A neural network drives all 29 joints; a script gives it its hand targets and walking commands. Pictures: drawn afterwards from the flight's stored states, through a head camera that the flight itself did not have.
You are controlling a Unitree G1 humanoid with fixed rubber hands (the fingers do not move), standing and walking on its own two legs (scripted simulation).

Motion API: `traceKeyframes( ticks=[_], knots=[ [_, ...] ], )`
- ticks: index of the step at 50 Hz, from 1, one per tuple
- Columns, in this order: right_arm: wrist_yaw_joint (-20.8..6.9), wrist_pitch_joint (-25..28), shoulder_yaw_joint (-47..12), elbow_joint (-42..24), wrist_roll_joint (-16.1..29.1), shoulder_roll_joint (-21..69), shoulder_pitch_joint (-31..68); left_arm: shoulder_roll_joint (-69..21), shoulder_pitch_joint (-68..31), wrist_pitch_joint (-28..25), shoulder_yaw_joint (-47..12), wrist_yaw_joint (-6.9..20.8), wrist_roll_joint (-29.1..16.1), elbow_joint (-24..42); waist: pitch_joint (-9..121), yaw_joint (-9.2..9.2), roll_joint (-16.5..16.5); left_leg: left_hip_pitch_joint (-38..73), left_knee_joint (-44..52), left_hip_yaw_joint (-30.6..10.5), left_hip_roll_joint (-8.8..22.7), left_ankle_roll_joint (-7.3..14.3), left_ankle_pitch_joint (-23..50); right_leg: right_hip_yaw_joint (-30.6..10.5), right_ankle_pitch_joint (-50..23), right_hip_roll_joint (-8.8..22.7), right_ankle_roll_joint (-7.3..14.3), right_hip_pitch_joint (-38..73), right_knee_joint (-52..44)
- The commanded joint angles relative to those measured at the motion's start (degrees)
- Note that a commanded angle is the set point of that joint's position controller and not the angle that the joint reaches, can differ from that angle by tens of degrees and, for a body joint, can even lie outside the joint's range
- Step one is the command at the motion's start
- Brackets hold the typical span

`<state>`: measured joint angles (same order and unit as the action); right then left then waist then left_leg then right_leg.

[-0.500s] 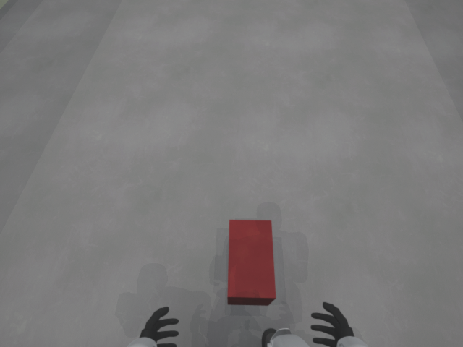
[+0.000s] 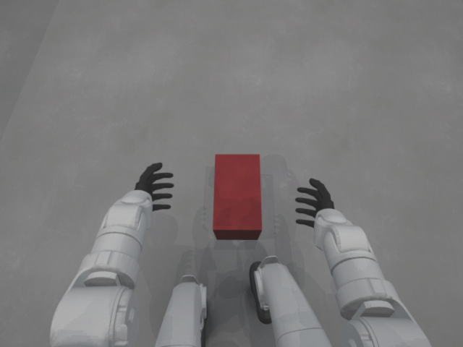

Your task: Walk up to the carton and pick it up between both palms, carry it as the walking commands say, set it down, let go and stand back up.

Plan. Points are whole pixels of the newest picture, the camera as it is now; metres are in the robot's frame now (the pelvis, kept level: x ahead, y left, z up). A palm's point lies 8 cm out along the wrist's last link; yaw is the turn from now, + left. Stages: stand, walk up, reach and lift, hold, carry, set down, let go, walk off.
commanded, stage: reach and lift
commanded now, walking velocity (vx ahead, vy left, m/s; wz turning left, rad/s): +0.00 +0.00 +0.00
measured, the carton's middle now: (237, 198) +0.52 -0.04 -0.58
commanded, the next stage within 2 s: none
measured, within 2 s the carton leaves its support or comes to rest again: neither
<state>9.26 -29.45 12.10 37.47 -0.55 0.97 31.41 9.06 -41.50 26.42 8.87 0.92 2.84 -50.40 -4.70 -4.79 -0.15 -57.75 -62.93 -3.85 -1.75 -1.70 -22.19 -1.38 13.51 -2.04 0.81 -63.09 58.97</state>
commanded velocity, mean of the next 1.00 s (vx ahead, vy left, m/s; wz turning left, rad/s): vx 0.00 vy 0.00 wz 0.00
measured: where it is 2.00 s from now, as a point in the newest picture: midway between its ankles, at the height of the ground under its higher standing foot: (235, 318)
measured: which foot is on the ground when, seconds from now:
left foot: down 0.00-1.00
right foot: down 0.00-1.00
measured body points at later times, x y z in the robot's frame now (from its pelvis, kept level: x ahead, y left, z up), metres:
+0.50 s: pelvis +0.04 +0.00 -0.03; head +0.32 -0.01 +0.32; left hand +0.56 +0.12 -0.14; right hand +0.51 -0.21 -0.15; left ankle +0.08 +0.15 -0.64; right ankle +0.15 -0.10 -0.64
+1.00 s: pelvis +0.08 +0.02 -0.07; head +0.42 +0.06 +0.23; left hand +0.55 +0.12 -0.24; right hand +0.51 -0.20 -0.24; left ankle +0.09 +0.13 -0.64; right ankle +0.15 -0.11 -0.64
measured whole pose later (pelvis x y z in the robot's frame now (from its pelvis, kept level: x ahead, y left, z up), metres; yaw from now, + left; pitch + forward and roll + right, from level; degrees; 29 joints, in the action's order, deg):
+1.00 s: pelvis +0.08 +0.02 -0.07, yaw +7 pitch +59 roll -3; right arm -4.1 4.0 27.4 44.6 -1.1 -8.5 45.1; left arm 1.2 -50.8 3.2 2.1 -9.9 4.6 -36.8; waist 12.2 -7.3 -5.1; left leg -105.2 -72.6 -5.0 -4.7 0.2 -25.5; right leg -1.0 18.3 0.3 -1.9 -106.1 68.7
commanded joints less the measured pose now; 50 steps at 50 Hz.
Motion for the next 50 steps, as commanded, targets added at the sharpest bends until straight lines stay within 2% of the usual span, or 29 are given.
traceKeyframes(
  ticks=[1, 5, 6, 8, 9, 10, 12, 13, 16, 18, 19, 20, 22, 23, 26, 29, 30, 32, 33, 34, 37, 39, 40, 42, 43, 46, 48, 49, 50],
  knots=[
    [3.61, 5.90, 2.46, -2.36, 0.18, -6.92, 30.61, 7.25, -29.24, -5.18, 2.12, -2.01, -0.04, 0.65, 36.10, 0.77, 1.37, -8.05, 6.84, 5.75, -1.76, 1.59, -15.09, -2.85, 26.74, 1.40, -3.49, 27.59, -9.12],
    [3.95, 10.91, 1.90, -2.64, 1.64, -7.80, 28.63, 5.80, -24.99, -9.63, 2.34, -6.18, -3.47, 4.03, 56.57, -0.76, 0.57, -5.66, 4.74, 4.13, -2.90, 0.27, -0.32, 0.27, -2.28, 0.20, -2.58, 29.12, -0.38],
    [3.52, 10.95, 1.72, -0.43, 2.24, -8.72, 27.35, 4.70, -23.70, -9.72, 1.27, -6.53, -4.34, 4.50, 59.85, -1.78, -1.05, -4.05, 4.93, 4.63, -3.15, -0.20, -0.75, 0.60, -3.08, 0.13, -1.70, 30.48, -1.29],
    [2.96, 10.91, 3.29, 7.12, 2.50, -10.86, 32.43, 6.90, -32.06, -9.61, 0.74, -7.13, -3.49, 2.01, 51.06, -2.50, -3.77, -8.93, 7.22, 5.19, -3.09, -0.44, -12.31, -1.42, 16.44, 1.34, -0.35, 26.66, -7.53],
    [2.64, 10.73, 3.54, 11.38, 2.80, -12.04, 40.08, 8.79, -39.66, -9.62, 0.80, -6.61, -3.23, -0.80, 45.68, -1.63, -2.37, -13.57, 5.75, 6.20, -3.12, -0.32, -18.33, -2.65, 27.90, 2.35, -0.61, 25.44, -9.40],
    [2.59, 11.23, 2.62, 12.73, 2.75, -10.64, 40.76, 10.88, -39.62, -10.20, 2.38, -6.17, -1.23, -3.97, 40.31, 0.35, -0.28, -16.25, 4.31, 6.39, -3.40, 0.26, -17.41, -3.72, 29.89, 3.09, -2.14, 22.44, -9.86],
    [2.46, 14.24, 2.27, 7.45, 3.14, -10.44, 39.09, 11.27, -35.38, -13.27, 3.56, -6.07, 0.47, -0.72, 48.17, 2.24, 1.13, -17.93, 2.26, 6.51, -3.33, 0.90, -9.83, -4.91, 20.23, 2.91, -3.39, 25.76, -6.80],
    [2.42, 16.24, 4.58, -0.18, 2.36, -11.53, 40.51, 8.29, -35.61, -14.91, 2.03, -5.94, -1.33, 6.01, 58.00, -0.53, 0.89, -15.69, 2.63, 5.39, -3.28, 0.94, -4.61, -3.76, 9.09, 2.04, -3.27, 30.95, -4.09],
    [0.03, 19.79, 6.37, 2.32, 1.10, -11.51, 37.57, 4.31, -34.83, -17.71, -1.11, -6.05, -5.00, 9.65, 66.68, -3.65, -4.09, -12.94, 4.05, 4.30, -4.06, -0.26, 4.21, 0.49, -13.50, 0.03, -1.01, 31.50, 2.47],
    [-1.47, 20.63, 7.07, 8.04, 0.63, -15.55, 45.34, 6.93, -42.58, -17.21, -0.06, -6.72, -5.14, 2.46, 59.48, -3.50, -3.80, -14.83, 4.07, 4.19, -3.66, -0.88, -7.12, 0.96, 6.14, 1.62, -0.86, 20.75, -2.10],
    [-2.01, 20.87, 8.10, 9.18, -0.31, -16.81, 44.31, 6.06, -40.79, -16.55, 0.16, -7.07, -3.50, 0.62, 55.74, -3.71, -3.55, -13.86, 4.49, 4.12, -3.82, -0.83, -7.26, 0.40, 9.81, 1.79, -1.12, 17.40, -4.20],
    [-2.47, 21.39, 7.44, 7.63, -0.87, -16.14, 43.02, 6.93, -36.97, -16.64, 1.95, -7.30, -1.46, -0.10, 54.14, -1.45, -1.49, -13.34, 4.66, 3.83, -3.96, -0.08, -4.59, 0.47, 7.01, 1.32, -1.79, 16.69, -3.90],
    [-3.40, 23.70, 8.99, 2.27, -2.26, -14.89, 37.50, 3.42, -30.79, -17.80, 1.60, -7.63, -1.23, 4.99, 62.63, -2.97, 0.34, -11.19, 5.77, 3.32, -4.61, 0.24, 5.32, 1.59, -12.38, 0.04, -2.54, 23.22, -1.20],
    [-4.04, 24.88, 10.58, -0.70, -3.42, -15.28, 33.27, 0.26, -26.73, -18.41, 0.57, -7.75, -1.45, 9.13, 71.92, -5.48, 0.23, -9.95, 5.23, 3.42, -5.42, -0.48, 11.22, 2.16, -24.16, -0.71, -2.37, 29.51, 1.13],
    [-6.64, 27.08, 11.38, -2.37, -3.18, -13.95, 30.88, -1.50, -25.41, -20.95, -0.34, -7.37, -1.81, 14.07, 79.29, -6.08, -0.94, -12.64, 4.10, 3.21, -6.36, -2.46, 21.39, 2.03, -42.56, -0.87, -1.17, 37.10, 4.08],
    [-9.35, 27.38, 13.39, -4.07, -5.02, -10.60, 21.03, -3.60, -15.34, -22.02, -0.07, -7.99, 2.40, 14.13, 76.25, -3.99, 3.67, -32.93, 8.21, 4.40, -6.87, -3.02, 20.88, -2.59, -62.27, 1.49, 0.35, 52.89, 4.76],
    [-10.22, 27.74, 14.92, -5.82, -5.92, -9.48, 19.44, -5.35, -14.04, -22.41, -1.20, -8.24, 2.81, 14.83, 73.78, -5.17, 5.00, -39.12, 10.37, 3.25, -6.78, -2.82, 20.60, -3.41, -65.08, 2.31, 0.53, 55.28, 4.48],
    [-11.92, 28.31, 14.37, -6.00, -5.42, -7.16, 16.09, -7.49, -10.98, -23.38, -2.28, -8.47, 4.79, 14.97, 68.49, -3.44, 3.44, -41.15, 11.47, 2.69, -6.59, -2.34, 21.88, -3.50, -62.18, 2.45, 0.09, 50.49, 3.84],
    [-12.51, 29.26, 14.70, -4.69, -5.50, -8.32, 14.46, -7.74, -10.44, -24.20, -3.40, -8.60, 4.84, 14.53, 64.41, -4.82, 3.04, -38.95, 11.01, 1.47, -5.76, -1.20, 22.89, -2.81, -55.73, 3.13, -0.36, 40.67, 3.54],
    [-13.11, 30.22, 14.50, -6.17, -4.17, -8.66, 13.84, -8.34, -8.64, -24.72, -3.54, -9.04, 5.00, 19.03, 67.65, -2.41, -0.87, -29.07, 9.58, 1.31, -5.33, -1.43, 28.76, -1.50, -54.28, 2.34, -0.65, 33.34, 3.98],
    [-13.81, 33.16, 17.09, -4.97, -1.64, -12.84, 12.44, -8.54, -10.82, -26.07, -8.59, -10.26, 3.25, 25.11, 67.24, -5.43, -10.07, -7.60, 3.48, -1.94, -1.00, -1.71, 43.45, 1.20, -44.21, 1.98, -0.63, 3.16, 3.17],
    [-13.79, 34.60, 17.13, -3.42, -0.05, -15.43, 13.26, -9.30, -17.43, -26.08, -9.42, -10.87, 2.53, 26.21, 65.35, -5.80, -15.98, 2.90, -0.80, -2.29, 0.20, -2.95, 44.00, 3.12, -30.14, 0.48, -1.02, -14.37, 2.52],
    [-13.44, 35.24, 16.67, -4.30, 1.05, -15.66, 15.04, -8.66, -17.82, -26.17, -7.84, -10.41, 2.75, 24.78, 61.95, -5.19, -16.15, -2.67, -2.62, -1.40, 0.32, -3.32, 38.16, 2.51, -28.84, 0.61, -1.01, -16.01, 3.20],
    [-12.72, 35.03, 16.46, 0.23, -0.40, -15.34, 17.08, -9.22, -19.55, -26.47, -7.26, -9.56, 2.75, 20.76, 57.97, -6.24, -9.36, -25.89, -3.13, 1.23, -0.64, -2.73, 17.65, 0.27, -29.32, 1.49, -0.55, -4.71, 6.54],
    [-12.80, 35.37, 16.02, -0.41, -0.61, -15.32, 17.89, -13.18, -20.28, -26.38, -10.14, -9.29, 1.32, 22.62, 59.61, -9.06, -8.90, -28.23, -3.09, 0.72, -0.89, -1.97, 15.51, 0.57, -28.99, 1.76, -0.84, -3.91, 7.78],
    [-13.32, 35.02, 16.62, 2.93, -0.32, -17.09, 18.91, -14.45, -16.02, -23.98, -9.18, -10.94, 1.74, 17.49, 63.76, -9.21, -12.50, -7.27, -9.29, -3.21, -0.34, -2.06, 35.31, 3.69, -21.12, 0.19, -2.15, -25.29, 10.41],
    [-13.29, 34.19, 17.45, 4.60, -1.05, -17.28, 10.60, -14.40, -10.97, -22.79, -9.12, -12.17, 1.89, 18.07, 70.82, -10.56, -14.20, -1.11, -13.15, -5.55, -0.56, -4.21, 50.42, 3.14, -31.47, -1.83, -1.26, -22.67, 13.93],
    [-12.97, 34.12, 18.33, 3.64, -1.69, -17.46, 8.67, -15.80, -11.02, -22.97, -12.28, -12.45, 0.41, 20.77, 76.89, -12.30, -13.52, -3.53, -13.89, -5.63, -1.42, -5.16, 47.82, 2.07, -35.52, -1.91, -0.22, -16.20, 15.94],
    [-12.79, 34.36, 18.04, 1.16, -1.32, -17.23, 8.98, -15.17, -7.05, -23.36, -12.94, -12.93, -0.74, 21.11, 79.37, -10.47, -11.50, -17.47, -13.78, -3.39, -2.80, -5.66, 39.48, -0.65, -44.05, -0.88, 1.41, -2.39, 18.93]
  ],
)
